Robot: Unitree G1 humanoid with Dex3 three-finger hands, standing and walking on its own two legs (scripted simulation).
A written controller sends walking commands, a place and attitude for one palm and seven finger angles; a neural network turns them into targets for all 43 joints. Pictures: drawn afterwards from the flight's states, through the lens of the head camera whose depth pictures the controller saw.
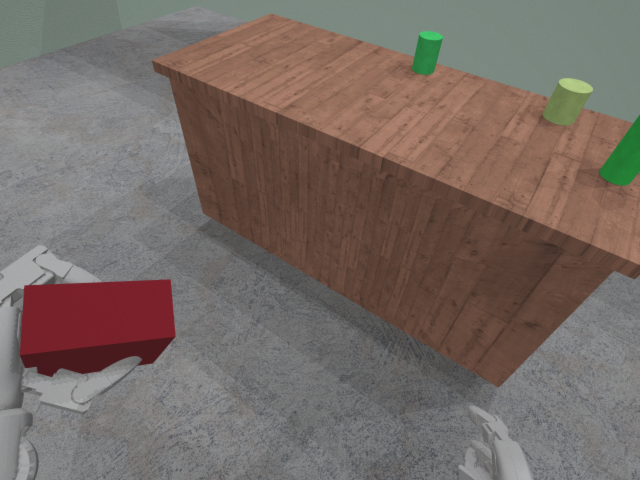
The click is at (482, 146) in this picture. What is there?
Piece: table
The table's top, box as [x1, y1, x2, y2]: [152, 13, 639, 278]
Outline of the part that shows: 152,60 154,70 161,74 632,278 635,278 639,274 639,172 628,185 624,186 608,182 598,172 601,166 632,124 630,122 582,108 575,121 571,125 557,125 546,120 542,116 542,111 549,99 548,97 436,63 433,73 428,75 418,74 411,69 413,56 271,13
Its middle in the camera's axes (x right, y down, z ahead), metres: +0.19 -0.39 +1.09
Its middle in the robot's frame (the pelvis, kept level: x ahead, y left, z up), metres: +1.08 -0.13 -0.05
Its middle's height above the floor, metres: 0.72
